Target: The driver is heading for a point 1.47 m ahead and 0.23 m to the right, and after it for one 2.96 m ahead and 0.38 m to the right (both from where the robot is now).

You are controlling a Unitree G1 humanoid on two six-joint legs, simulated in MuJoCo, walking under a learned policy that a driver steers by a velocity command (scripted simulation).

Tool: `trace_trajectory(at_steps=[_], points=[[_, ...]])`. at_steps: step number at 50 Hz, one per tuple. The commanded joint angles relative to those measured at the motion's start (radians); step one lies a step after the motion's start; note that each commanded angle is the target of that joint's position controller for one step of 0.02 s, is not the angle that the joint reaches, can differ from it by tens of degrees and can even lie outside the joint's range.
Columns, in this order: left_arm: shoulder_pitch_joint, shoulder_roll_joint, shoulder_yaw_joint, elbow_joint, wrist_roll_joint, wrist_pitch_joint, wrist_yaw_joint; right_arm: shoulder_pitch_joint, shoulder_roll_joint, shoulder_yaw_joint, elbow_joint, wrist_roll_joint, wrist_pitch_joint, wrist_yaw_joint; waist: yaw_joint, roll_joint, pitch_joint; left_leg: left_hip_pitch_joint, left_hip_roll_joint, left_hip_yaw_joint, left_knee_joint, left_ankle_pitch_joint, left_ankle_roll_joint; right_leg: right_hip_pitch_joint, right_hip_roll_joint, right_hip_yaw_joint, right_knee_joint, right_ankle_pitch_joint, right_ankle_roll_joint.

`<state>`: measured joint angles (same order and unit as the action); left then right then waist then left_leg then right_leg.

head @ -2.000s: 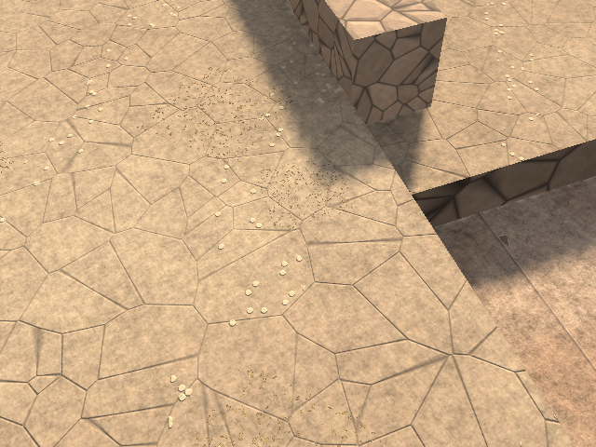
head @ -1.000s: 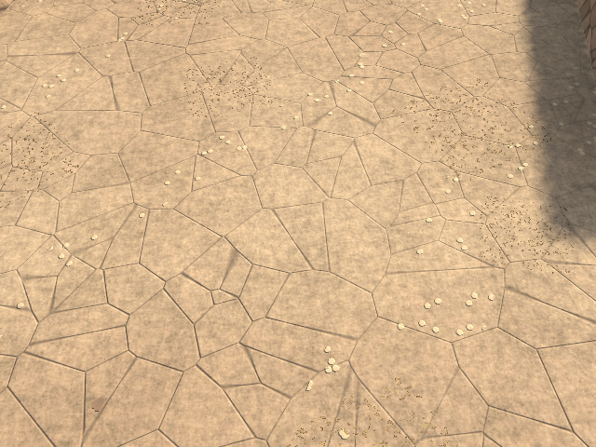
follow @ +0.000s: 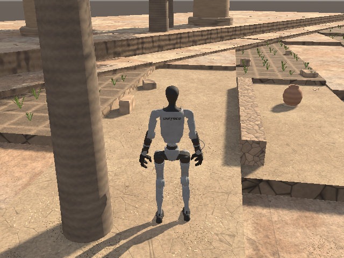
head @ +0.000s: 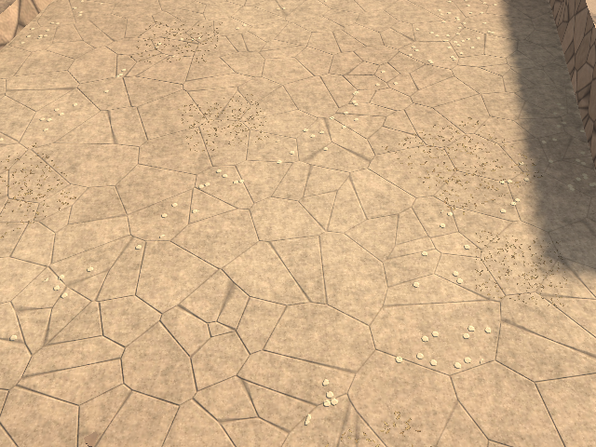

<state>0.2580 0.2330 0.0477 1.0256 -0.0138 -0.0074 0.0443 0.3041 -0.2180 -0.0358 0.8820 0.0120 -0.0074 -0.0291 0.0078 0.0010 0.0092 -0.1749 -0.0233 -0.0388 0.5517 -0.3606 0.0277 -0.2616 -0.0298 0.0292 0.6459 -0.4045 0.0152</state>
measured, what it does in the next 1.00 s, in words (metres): walks ahead: left foot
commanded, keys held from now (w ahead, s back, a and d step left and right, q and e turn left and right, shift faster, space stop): w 1.00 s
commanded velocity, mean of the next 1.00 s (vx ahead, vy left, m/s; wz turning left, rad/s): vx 0.43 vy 0.00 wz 0.00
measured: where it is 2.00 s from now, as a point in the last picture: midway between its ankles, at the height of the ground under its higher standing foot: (329, 263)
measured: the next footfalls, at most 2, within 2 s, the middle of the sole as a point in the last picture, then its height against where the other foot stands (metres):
left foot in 0.60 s outside the picture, level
right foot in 1.14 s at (373, 367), level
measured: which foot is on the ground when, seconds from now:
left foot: down 0.00-0.12, up 0.14-0.58, down 0.60-1.00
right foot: down 0.00-0.62, up 0.64-1.00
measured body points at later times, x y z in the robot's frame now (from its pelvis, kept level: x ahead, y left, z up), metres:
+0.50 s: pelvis +0.17 -0.03 +0.01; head +0.20 -0.05 +0.45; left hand +0.07 +0.21 -0.13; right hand +0.40 -0.25 -0.09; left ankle +0.36 +0.11 -0.69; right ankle +0.02 -0.13 -0.73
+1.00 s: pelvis +0.46 +0.00 +0.01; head +0.48 +0.00 +0.46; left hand +0.65 +0.25 -0.09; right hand +0.45 -0.27 -0.13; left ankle +0.39 +0.09 -0.73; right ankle +0.66 -0.17 -0.68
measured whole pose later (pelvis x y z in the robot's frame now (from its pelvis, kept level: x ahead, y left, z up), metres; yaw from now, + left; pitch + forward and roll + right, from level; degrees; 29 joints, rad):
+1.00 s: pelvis +0.46 +0.00 +0.01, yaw +0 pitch +1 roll +2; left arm 0.07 0.26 0.04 0.85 -0.01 -0.08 0.00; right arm 0.36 -0.25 -0.04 0.98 0.01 -0.09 0.01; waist -0.08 -0.04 0.02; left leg 0.00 -0.09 0.05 0.18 -0.20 0.06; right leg -0.67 -0.13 0.04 0.65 0.07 0.00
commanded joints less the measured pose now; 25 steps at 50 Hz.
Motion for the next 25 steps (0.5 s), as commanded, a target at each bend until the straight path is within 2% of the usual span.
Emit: trace_trajectory(at_steps=[1,2,3,4,5,6,7,8,9,10,11,12,13,14,16,19,22,25], points=[[-0.1,0.073,0.012,-0.092,-0.02,-0.059,-0.019,0.047,-0.204,-0.051,-0.029,0.009,-0.032,-0.006,-0.037,0.208,0.192,-0.105,0.321,-0.483,-0.413,-0.469,0.22,-0.24,-0.003,-0.02,0.18,-0.097,-0.058],[-0.092,0.074,0.011,-0.092,-0.025,-0.074,-0.03,0.021,-0.193,-0.048,-0.036,0.011,-0.04,-0.004,-0.023,0.197,0.189,-0.074,0.325,-0.462,-0.401,-0.391,0.215,-0.251,-0.024,-0.01,0.143,-0.127,-0.08],[-0.063,0.074,0.011,-0.082,-0.027,-0.086,-0.04,-0.016,-0.187,-0.046,-0.045,0.019,-0.041,-0.002,0.003,0.172,0.168,-0.074,0.3,-0.397,-0.374,-0.314,0.188,-0.183,-0.028,-0.018,0.04,-0.106,-0.099],[0.019,0.07,0.015,-0.043,-0.024,-0.095,-0.047,-0.072,-0.188,-0.046,-0.056,0.029,-0.037,0.001,0.052,0.142,0.13,-0.141,0.238,-0.291,-0.331,-0.228,0.148,0.001,-0.001,-0.061,-0.11,0.021,-0.105],[0.122,0.074,0.025,0.014,-0.014,-0.096,-0.05,-0.089,-0.176,-0.043,-0.059,0.027,-0.034,0.003,0.088,0.107,0.082,-0.211,0.171,-0.202,-0.248,-0.152,0.115,0.19,0.049,-0.095,-0.177,0.17,-0.083],[0.223,0.093,0.035,0.051,-0.002,-0.094,-0.052,-0.103,-0.13,-0.029,-0.068,0.017,-0.037,0.004,0.119,0.016,0.039,-0.287,0.099,-0.102,-0.065,-0.053,0.071,0.323,-0.001,0.006,-0.216,0.16,-0.079],[0.333,0.194,0.056,0.058,-0.003,-0.095,-0.049,-0.115,-0.063,-0.011,-0.099,0.005,-0.047,0.003,0.14,-0.257,-0.003,-0.444,-0.016,0.046,0.291,-0.068,-0.007,0.428,-0.231,0.398,-0.403,-0.022,-0.173],[0.33,0.22,0.05,0.052,0.013,-0.107,-0.062,-0.107,-0.092,-0.023,-0.119,0.028,-0.063,-0.001,0.116,-0.299,0.022,-0.569,-0.041,-0.033,0.504,-0.216,-0.005,0.396,-0.363,0.703,-0.505,-0.137,-0.288],[0.227,0.164,0.03,0.02,0.009,-0.117,-0.061,-0.087,-0.121,-0.028,-0.108,0.044,-0.077,0.005,0.067,-0.175,0.103,-0.641,0.032,-0.084,0.606,-0.145,0.018,0.352,-0.361,0.643,-0.502,-0.177,-0.288],[0.169,0.124,0.02,-0.003,0.005,-0.119,-0.061,-0.076,-0.127,-0.03,-0.091,0.042,-0.088,0.014,0.047,-0.123,0.127,-0.657,0.073,-0.074,0.613,-0.033,0.038,0.335,-0.309,0.518,-0.501,-0.145,-0.249],[0.136,0.127,0.016,-0.016,0.006,-0.118,-0.063,-0.084,-0.128,-0.034,-0.082,0.03,-0.095,0.017,0.035,-0.092,0.121,-0.656,0.1,-0.054,0.581,0.052,0.047,0.335,-0.272,0.427,-0.509,-0.054,-0.214],[0.133,0.108,0.008,-0.018,0.006,-0.115,-0.064,-0.111,-0.142,-0.042,-0.085,0.017,-0.097,0.021,0.036,-0.087,0.116,-0.644,0.122,-0.04,0.538,0.114,0.044,0.339,-0.243,0.344,-0.513,0.077,-0.188],[0.158,0.079,-0.002,-0.011,0.01,-0.108,-0.063,-0.122,-0.135,-0.044,-0.083,0.011,-0.096,0.03,0.04,-0.096,0.095,-0.611,0.13,-0.019,0.509,0.156,0.037,0.339,-0.209,0.268,-0.513,0.196,-0.172],[0.19,0.074,-0.006,-0.002,0.012,-0.103,-0.059,-0.128,-0.115,-0.042,-0.081,0.009,-0.092,0.037,0.043,-0.105,0.079,-0.598,0.127,0.005,0.487,0.186,0.024,0.346,-0.191,0.216,-0.508,0.308,-0.172],[0.222,0.095,-0.006,0.004,0.014,-0.094,-0.047,-0.178,-0.087,-0.035,-0.097,0.008,-0.082,0.043,0.05,-0.09,0.078,-0.608,0.123,0.034,0.416,0.23,-0.005,0.342,-0.178,0.151,-0.511,0.454,-0.184],[0.216,0.124,-0.006,-0.009,0.018,-0.084,-0.031,-0.31,-0.058,-0.018,-0.143,0.01,-0.08,0.047,0.069,-0.076,0.11,-0.551,0.102,0.063,0.209,0.335,-0.03,0.26,-0.154,0.086,-0.546,0.476,-0.181],[0.255,0.138,-0.003,-0.001,0.01,-0.084,-0.026,-0.4,-0.063,-0.011,-0.17,0.017,-0.083,0.058,0.087,-0.089,0.14,-0.476,0.075,0.085,0.069,0.415,-0.026,0.23,-0.163,0.058,-0.574,0.449,-0.187],[0.268,0.143,0.003,0.009,-0.002,-0.079,-0.023,-0.454,-0.079,-0.01,-0.196,0.021,-0.09,0.073,0.072,-0.089,0.16,-0.469,0.07,0.065,-0.007,0.41,0.008,0.305,-0.206,0.047,-0.549,0.506,-0.184]])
